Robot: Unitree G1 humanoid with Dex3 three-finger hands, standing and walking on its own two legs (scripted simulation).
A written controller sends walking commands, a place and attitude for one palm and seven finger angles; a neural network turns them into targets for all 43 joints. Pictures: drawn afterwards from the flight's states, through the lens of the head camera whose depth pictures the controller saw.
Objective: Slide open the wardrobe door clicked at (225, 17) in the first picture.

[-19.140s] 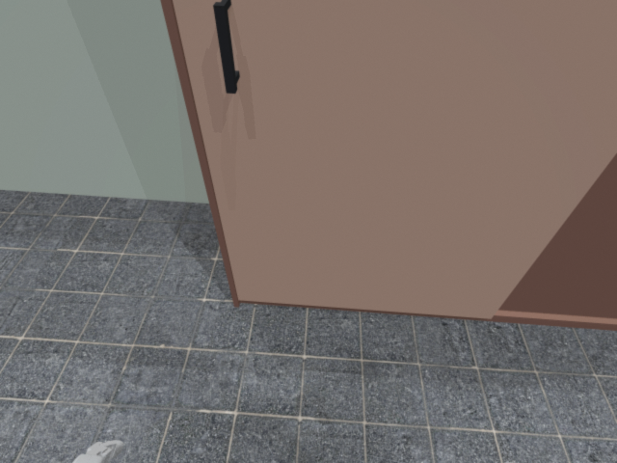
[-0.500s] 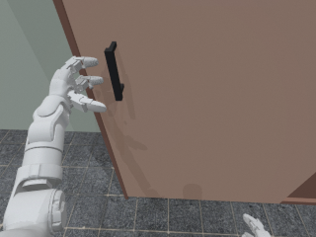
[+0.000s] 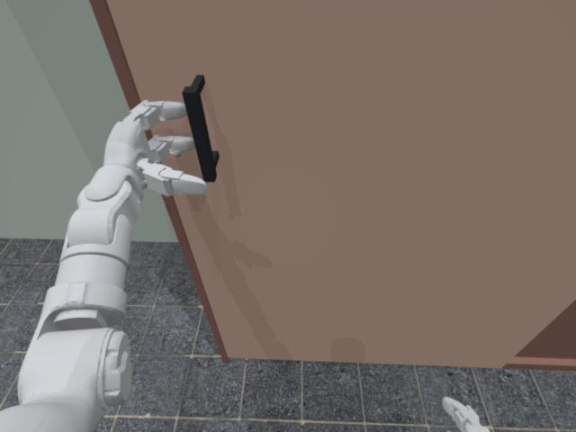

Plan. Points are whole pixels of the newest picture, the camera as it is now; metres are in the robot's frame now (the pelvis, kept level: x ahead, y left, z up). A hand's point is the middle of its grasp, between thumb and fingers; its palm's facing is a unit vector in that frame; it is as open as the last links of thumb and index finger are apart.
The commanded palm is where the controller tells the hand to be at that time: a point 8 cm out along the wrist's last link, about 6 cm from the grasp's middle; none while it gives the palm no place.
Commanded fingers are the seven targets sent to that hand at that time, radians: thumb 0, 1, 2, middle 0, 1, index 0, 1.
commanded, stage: feel for the door with the fingertips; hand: left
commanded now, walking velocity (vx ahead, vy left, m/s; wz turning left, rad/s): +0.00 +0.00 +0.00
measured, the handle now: (204, 130) +0.49 +0.14 +0.20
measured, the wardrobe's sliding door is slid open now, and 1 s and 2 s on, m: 0.00 0.00 0.00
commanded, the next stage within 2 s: slide the fingers in behind the handle in 0.24 s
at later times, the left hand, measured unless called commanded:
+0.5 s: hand (188, 142) +0.45 +0.16 +0.20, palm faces -0.01 -1.00 +0.00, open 13.7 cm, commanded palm +0.42 +0.21 +0.20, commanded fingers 0.00 -0.50 0.30 -0.30 -1.20 -0.30 -1.20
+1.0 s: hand (196, 147) +0.44 +0.15 +0.20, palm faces -0.01 -1.00 +0.00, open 14.0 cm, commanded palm +0.41 +0.19 +0.20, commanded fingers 0.00 -0.50 0.30 -0.30 -1.20 -0.30 -1.20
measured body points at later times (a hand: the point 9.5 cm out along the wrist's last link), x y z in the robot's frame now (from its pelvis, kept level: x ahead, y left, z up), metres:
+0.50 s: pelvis +0.01 +0.00 +0.00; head +0.01 -0.01 +0.45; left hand +0.44 +0.21 +0.21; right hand +0.10 -0.26 -0.12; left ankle +0.03 +0.13 -0.74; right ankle -0.02 -0.12 -0.74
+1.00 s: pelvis +0.01 +0.01 +0.00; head +0.01 -0.01 +0.45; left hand +0.44 +0.20 +0.20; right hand +0.14 -0.24 -0.11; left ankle +0.03 +0.13 -0.74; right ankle -0.02 -0.12 -0.74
